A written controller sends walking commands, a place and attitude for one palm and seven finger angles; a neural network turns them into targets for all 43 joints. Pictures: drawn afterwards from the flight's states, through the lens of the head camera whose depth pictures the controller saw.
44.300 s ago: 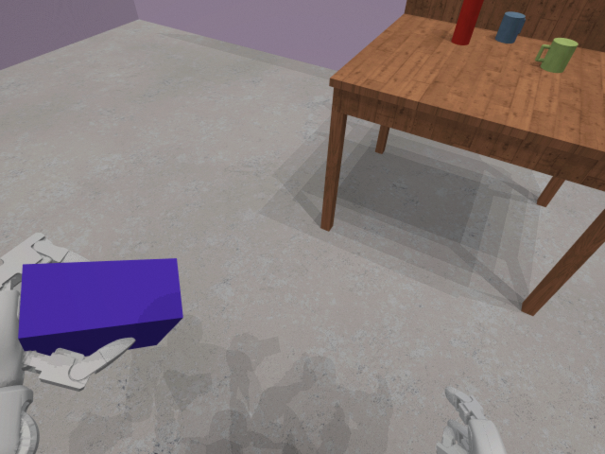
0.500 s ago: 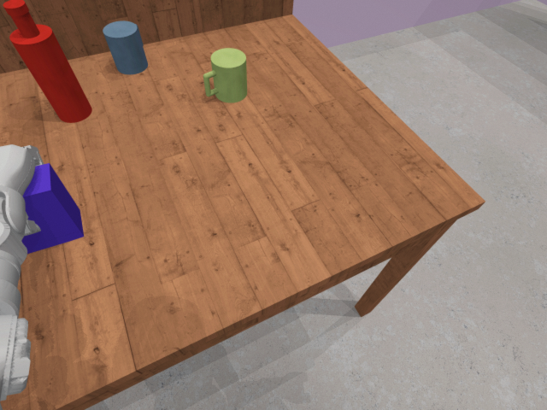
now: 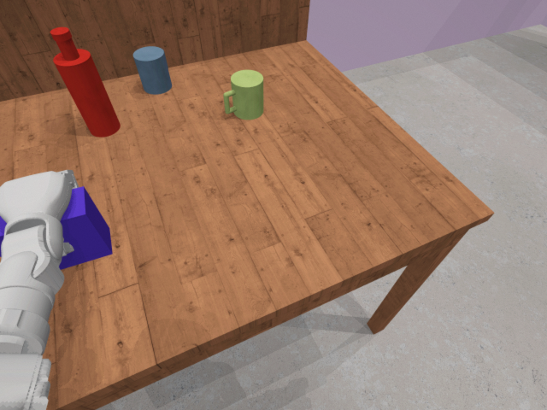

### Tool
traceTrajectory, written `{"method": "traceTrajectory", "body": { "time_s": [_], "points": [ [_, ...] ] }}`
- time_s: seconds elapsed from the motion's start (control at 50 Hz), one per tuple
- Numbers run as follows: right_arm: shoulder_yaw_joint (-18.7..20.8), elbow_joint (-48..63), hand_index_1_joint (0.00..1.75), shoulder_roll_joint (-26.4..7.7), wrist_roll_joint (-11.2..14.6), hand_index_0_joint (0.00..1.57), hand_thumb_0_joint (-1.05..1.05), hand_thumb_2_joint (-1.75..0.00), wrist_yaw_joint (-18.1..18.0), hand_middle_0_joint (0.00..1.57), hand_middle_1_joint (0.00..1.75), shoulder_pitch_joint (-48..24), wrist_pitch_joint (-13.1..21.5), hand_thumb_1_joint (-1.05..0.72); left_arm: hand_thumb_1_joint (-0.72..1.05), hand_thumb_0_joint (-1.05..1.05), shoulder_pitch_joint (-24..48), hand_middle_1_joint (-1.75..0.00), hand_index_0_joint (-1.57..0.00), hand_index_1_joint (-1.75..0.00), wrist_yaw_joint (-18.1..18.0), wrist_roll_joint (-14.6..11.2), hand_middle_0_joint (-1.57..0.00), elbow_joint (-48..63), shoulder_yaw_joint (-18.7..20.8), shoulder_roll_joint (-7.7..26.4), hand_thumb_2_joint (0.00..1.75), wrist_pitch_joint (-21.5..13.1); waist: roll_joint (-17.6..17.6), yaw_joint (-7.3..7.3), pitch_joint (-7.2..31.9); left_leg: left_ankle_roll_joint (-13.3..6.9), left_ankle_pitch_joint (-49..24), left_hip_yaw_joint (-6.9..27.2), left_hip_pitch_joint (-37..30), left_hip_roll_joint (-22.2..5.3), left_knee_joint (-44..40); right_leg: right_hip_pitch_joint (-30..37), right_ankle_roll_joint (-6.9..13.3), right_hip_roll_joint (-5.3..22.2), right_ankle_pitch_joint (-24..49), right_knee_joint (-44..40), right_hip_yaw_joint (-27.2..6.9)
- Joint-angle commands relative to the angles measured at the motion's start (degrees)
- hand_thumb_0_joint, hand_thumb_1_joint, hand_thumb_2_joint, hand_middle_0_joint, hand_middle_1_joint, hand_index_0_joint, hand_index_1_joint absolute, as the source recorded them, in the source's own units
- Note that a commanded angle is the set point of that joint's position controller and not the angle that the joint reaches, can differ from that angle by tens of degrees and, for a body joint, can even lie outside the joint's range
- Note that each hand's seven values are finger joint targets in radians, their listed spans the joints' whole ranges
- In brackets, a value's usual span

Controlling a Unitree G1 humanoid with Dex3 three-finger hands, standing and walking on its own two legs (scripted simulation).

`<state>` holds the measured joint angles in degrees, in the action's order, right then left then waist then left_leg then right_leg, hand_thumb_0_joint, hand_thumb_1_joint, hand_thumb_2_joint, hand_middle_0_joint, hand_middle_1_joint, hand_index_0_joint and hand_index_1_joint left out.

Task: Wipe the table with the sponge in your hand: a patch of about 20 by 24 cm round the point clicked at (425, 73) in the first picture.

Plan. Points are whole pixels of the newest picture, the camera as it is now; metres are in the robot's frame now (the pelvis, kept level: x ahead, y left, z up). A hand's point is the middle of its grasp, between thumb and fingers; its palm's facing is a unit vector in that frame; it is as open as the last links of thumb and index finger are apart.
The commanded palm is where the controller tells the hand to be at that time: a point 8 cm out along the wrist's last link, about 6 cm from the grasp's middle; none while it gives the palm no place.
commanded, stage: wipe back along the first lane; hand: left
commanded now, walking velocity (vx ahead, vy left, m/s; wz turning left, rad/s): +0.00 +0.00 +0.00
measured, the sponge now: (61, 240) +0.36 +0.38 +0.00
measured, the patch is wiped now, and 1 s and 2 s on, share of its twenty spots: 1.00 1.00 1.00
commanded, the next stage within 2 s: lift the sponge slowly off the table in 1.00 s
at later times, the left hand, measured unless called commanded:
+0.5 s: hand (55, 245) +0.32 +0.34 +0.05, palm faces -0.04 -0.02 -1.00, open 9.7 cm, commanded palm +0.28 +0.32 +0.07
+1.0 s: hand (55, 275) +0.28 +0.32 +0.05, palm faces -0.03 -0.03 -1.00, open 9.7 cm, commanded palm +0.23 +0.30 +0.08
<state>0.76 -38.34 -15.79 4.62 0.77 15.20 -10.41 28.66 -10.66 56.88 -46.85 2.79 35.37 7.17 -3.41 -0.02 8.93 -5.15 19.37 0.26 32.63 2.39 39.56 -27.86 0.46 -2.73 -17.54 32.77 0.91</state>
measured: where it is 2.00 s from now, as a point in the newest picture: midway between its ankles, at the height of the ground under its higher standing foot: outside the picture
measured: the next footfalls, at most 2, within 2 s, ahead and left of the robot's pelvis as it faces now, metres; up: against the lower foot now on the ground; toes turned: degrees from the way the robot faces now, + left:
none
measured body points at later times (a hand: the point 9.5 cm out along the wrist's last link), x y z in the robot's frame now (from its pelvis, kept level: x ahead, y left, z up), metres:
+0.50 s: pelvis +0.01 -0.01 +0.01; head +0.03 -0.02 +0.46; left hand +0.32 +0.34 +0.11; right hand +0.18 -0.25 -0.10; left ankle -0.01 +0.05 -0.72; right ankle -0.02 -0.13 -0.72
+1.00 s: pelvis +0.01 -0.02 +0.01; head +0.02 -0.04 +0.46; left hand +0.28 +0.32 +0.11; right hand +0.20 -0.26 -0.09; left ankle -0.01 +0.05 -0.72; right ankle -0.02 -0.13 -0.72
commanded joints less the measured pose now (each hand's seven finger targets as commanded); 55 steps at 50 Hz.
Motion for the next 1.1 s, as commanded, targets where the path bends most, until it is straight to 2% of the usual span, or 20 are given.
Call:
{"method": "traceTrajectory", "body": {
  "time_s": [0.0,0.06,0.08,0.12,0.18,0.24,0.28,0.36,0.38,0.4,0.44,0.48,0.56,0.58,0.64,0.76,0.88,0.96,1.06,1.08],
  "points": [
    [3.09,6.54,0.3,-9.4,0.14,0.2,0.0,-0.9,-0.87,0.2,0.3,-2.3,1.71,-0.9,0.1,0.0,3.5,-1.6,-1.2,-1.6,2.73,0.14,-1.2,2.74,-2.21,5.15,1.3,1.45,2.02,-0.12,8.31,4.01,-20.61,6.63,-14.73,-3.44,-5.71,-0.12,4.22,-1.53,9.55,-2.88,1.42],
    [2.98,7.13,0.3,-9.03,0.29,0.2,0.0,-0.9,-0.79,0.2,0.3,-3.14,2.04,-0.9,0.1,0.0,0.04,-1.6,-1.2,-1.6,2.96,-0.34,-1.2,4.46,-2.83,3.47,1.3,2.39,2.51,-0.56,8.13,4.09,-20.89,6.44,-14.65,-3.21,-5.86,1.01,4.28,-1.5,10.14,-3.14,1.49],
    [2.76,7.68,0.3,-9.01,0.27,0.2,0.0,-0.9,-0.82,0.2,0.3,-4.19,2.21,-0.9,0.1,0.0,-1.79,-1.6,-1.2,-1.6,3.11,-1.0,-1.2,5.84,-1.1,4.5,1.3,2.47,1.91,-1.74,9.03,4.08,-21.93,6.43,-14.48,-3.25,-6.28,2.56,4.45,-1.37,11.09,-3.25,1.15],
    [2.75,7.52,0.3,-8.91,0.31,0.2,0.0,-0.9,-0.86,0.2,0.3,-4.21,2.17,-0.9,0.1,0.0,-0.8,-1.6,-1.2,-1.6,3.24,-0.87,-1.2,6.76,-3.41,2.52,1.3,3.05,2.47,-0.67,7.88,4.39,-21.56,6.74,-15.23,-3.4,-6.26,1.49,4.23,-1.46,10.3,-3.09,1.7],
    [2.49,8.2,0.3,-8.91,0.32,0.2,0.0,-0.9,-0.93,0.2,0.3,-5.86,2.57,-0.9,0.1,0.0,-4.66,-1.6,-1.2,-1.6,3.29,-1.66,-1.2,9.31,-0.78,4.09,1.3,3.55,2.19,-1.91,7.96,4.2,-22.37,6.38,-14.85,-3.18,-6.66,3.91,4.45,-1.25,12.1,-3.63,1.07],
    [2.42,8.72,0.3,-8.42,0.38,0.2,0.0,-0.9,-0.77,0.2,0.3,-6.21,2.94,-0.9,0.1,0.0,-8.14,-1.6,-1.2,-1.6,3.41,-2.21,-1.2,11.84,-3.4,0.52,1.3,4.05,3.41,-1.33,7.37,4.02,-23.33,5.67,-15.08,-2.87,-6.41,4.91,4.01,-1.14,13.87,-3.67,1.43],
    [2.31,9.05,0.3,-8.57,0.34,0.2,0.0,-0.9,-0.78,0.2,0.3,-7.38,3.25,-0.9,0.1,0.0,-10.04,-1.6,-1.2,-1.6,3.44,-2.58,-1.2,13.81,-0.89,2.46,1.3,4.36,3.33,-2.27,7.52,4.02,-24.44,5.93,-14.98,-2.97,-6.81,6.22,4.16,-1.03,14.96,-3.87,1.07],
    [2.06,9.0,0.3,-8.51,0.34,0.2,0.0,-0.9,-0.97,0.2,0.3,-7.86,3.47,-0.9,0.1,0.0,-11.34,-1.6,-1.2,-1.6,3.57,-3.0,-1.2,15.78,-1.1,2.42,1.3,5.27,4.55,-1.76,6.21,3.5,-22.13,4.82,-14.52,-2.44,-7.24,7.81,3.91,-0.85,15.98,-4.55,1.07],
    [1.96,8.99,0.3,-8.73,0.29,0.2,0.0,-0.9,-1.09,0.2,0.3,-8.54,3.49,-0.9,0.1,0.0,-11.16,-1.6,-1.2,-1.6,3.54,-2.96,-1.2,16.47,0.85,4.4,1.3,5.41,3.79,-2.29,6.1,3.59,-22.5,5.11,-14.37,-2.53,-7.61,8.31,4.12,-0.78,16.18,-4.58,0.75],
    [1.78,9.13,0.3,-8.38,0.31,0.2,0.0,-0.9,-1.09,0.2,0.3,-8.4,3.57,-0.9,0.1,0.0,-11.94,-1.6,-1.2,-1.6,3.75,-3.16,-1.2,16.43,-1.22,2.2,1.3,5.68,3.99,-1.88,5.06,3.4,-21.7,4.82,-14.27,-2.28,-7.77,8.51,3.96,-0.78,15.85,-4.71,1.13],
    [1.78,9.01,0.3,-8.4,0.35,0.2,0.0,-0.9,-1.16,0.2,0.3,-8.81,3.74,-0.9,0.1,0.0,-12.86,-1.6,-1.2,-1.6,3.89,-3.09,-1.2,16.88,-0.96,2.3,1.3,5.95,3.37,-2.03,4.66,3.28,-21.63,4.51,-14.38,-2.15,-7.74,8.65,4.03,-0.7,16.28,-4.85,1.12],
    [1.82,9.36,0.3,-8.42,0.26,0.2,0.0,-0.9,-1.09,0.2,0.3,-9.51,4.07,-0.9,0.1,0.0,-15.24,-1.6,-1.2,-1.6,4.06,-3.31,-1.2,19.2,0.52,3.11,1.3,5.68,3.1,-2.82,6.63,3.4,-24.59,4.79,-15.42,-2.31,-7.65,10.34,4.16,-0.58,18.77,-4.74,0.65],
    [2.0,9.68,0.3,-7.88,0.1,0.2,0.0,-0.9,-0.6,0.2,0.3,-10.06,4.96,-0.9,0.1,0.0,-22.08,-1.6,-1.2,-1.6,3.95,-4.25,-1.2,22.93,-1.73,-1.12,1.3,5.06,4.14,-2.73,7.92,3.44,-27.9,4.54,-16.8,-2.5,-6.86,11.22,3.69,-0.42,22.07,-4.59,0.59],
    [2.06,9.95,0.3,-7.98,-0.02,0.2,0.0,-0.9,-0.62,0.2,0.3,-10.6,5.1,-0.9,0.1,0.0,-23.74,-1.6,-1.2,-1.6,3.78,-4.7,-1.2,24.12,0.71,0.8,1.3,5.01,4.3,-3.37,7.96,3.28,-27.67,4.62,-16.35,-2.47,-7.06,12.39,3.76,-0.36,22.74,-4.69,0.17],
    [2.01,9.77,0.3,-7.96,-0.03,0.2,0.0,-0.9,-0.87,0.2,0.3,-11.03,5.25,-0.9,0.1,0.0,-24.92,-1.6,-1.2,-1.6,3.45,-4.99,-1.2,25.4,-0.45,-0.52,1.3,5.59,5.75,-2.78,5.8,2.79,-24.8,3.68,-15.2,-2.08,-7.31,12.51,3.5,-0.23,23.3,-4.95,0.28],
    [1.81,9.14,0.3,-8.02,0.02,0.2,0.0,-0.9,-1.6,0.2,0.3,-12.47,5.38,-0.9,0.1,0.0,-25.43,-1.6,-1.2,-1.6,3.12,-5.28,-1.2,27.21,1.02,0.91,1.3,7.06,6.42,-3.14,2.96,2.42,-20.75,3.23,-14.34,-1.56,-8.58,13.3,3.55,0.0,22.26,-5.89,-0.14],
    [1.58,9.28,0.3,-7.83,0.02,0.2,0.0,-0.9,-2.02,0.2,0.3,-13.94,5.81,-0.9,0.1,0.0,-26.08,-1.6,-1.2,-1.6,3.73,-5.04,-1.2,29.06,0.77,0.85,1.3,7.4,4.3,-3.67,3.07,2.3,-18.95,3.46,-15.26,-1.43,-9.56,13.89,3.86,-0.05,19.87,-6.51,-0.83],
    [1.63,9.59,0.3,-7.3,0.0,0.2,0.0,-0.9,-1.88,0.2,0.3,-14.14,6.31,-0.9,0.1,0.0,-29.61,-1.6,-1.2,-1.6,3.81,-5.41,-1.2,30.38,-1.27,-2.2,1.3,7.15,5.56,-3.65,3.66,2.26,-18.89,3.38,-15.69,-1.42,-9.32,14.01,3.61,-0.03,19.95,-6.51,-0.57],
    [1.58,9.39,0.3,-7.48,-0.11,0.2,0.0,-0.9,-2.16,0.2,0.3,-14.34,6.44,-0.9,0.1,0.0,-28.37,-1.6,-1.2,-1.6,3.62,-5.2,-1.2,30.68,-0.98,-1.86,1.3,7.65,6.22,-3.51,1.81,2.26,-17.7,3.34,-15.04,-1.46,-9.79,13.19,3.59,-0.12,18.86,-6.72,-0.38],
    [1.61,9.15,0.3,-7.77,-0.08,0.2,0.0,-0.9,-2.29,0.2,0.3,-14.74,6.33,-0.9,0.1,0.0,-26.35,-1.6,-1.2,-1.6,3.51,-4.89,-1.2,30.78,0.32,-0.09,1.3,7.84,6.18,-3.57,1.91,2.25,-17.35,3.59,-15.14,-1.6,-10.12,13.06,3.75,-0.25,18.19,-6.81,-0.98]
  ]
}}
